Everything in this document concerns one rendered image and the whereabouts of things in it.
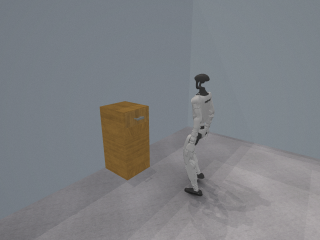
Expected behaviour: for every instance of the drawer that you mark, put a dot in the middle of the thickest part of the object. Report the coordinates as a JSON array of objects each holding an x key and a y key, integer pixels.
[{"x": 129, "y": 117}]

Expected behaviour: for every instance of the humanoid robot head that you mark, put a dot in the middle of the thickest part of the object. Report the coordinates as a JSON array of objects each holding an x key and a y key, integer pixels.
[{"x": 201, "y": 78}]

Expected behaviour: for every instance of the cabinet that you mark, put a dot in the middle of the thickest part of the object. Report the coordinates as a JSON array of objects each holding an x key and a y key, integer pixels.
[{"x": 126, "y": 150}]

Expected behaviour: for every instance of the robot left thigh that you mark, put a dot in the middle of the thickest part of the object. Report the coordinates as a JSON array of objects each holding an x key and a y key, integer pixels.
[{"x": 188, "y": 159}]

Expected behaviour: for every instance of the robot left hand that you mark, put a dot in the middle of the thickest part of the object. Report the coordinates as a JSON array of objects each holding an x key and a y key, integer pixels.
[{"x": 190, "y": 147}]

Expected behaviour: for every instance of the handle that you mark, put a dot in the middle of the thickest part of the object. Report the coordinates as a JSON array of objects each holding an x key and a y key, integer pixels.
[{"x": 140, "y": 118}]

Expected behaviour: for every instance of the robot left upper arm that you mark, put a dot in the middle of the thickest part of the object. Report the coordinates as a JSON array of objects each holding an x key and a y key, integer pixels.
[{"x": 196, "y": 101}]

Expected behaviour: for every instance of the left robot forearm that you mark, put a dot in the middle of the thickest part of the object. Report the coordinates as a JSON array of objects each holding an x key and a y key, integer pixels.
[{"x": 195, "y": 131}]

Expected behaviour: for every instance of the robot right upper arm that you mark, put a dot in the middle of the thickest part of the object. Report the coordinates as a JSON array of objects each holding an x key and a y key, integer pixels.
[{"x": 211, "y": 109}]

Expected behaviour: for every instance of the robot right hand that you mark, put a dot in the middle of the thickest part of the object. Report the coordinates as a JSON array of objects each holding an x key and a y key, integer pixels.
[{"x": 207, "y": 130}]

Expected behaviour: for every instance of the right robot forearm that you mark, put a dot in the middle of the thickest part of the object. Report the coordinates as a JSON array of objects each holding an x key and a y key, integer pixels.
[{"x": 209, "y": 121}]

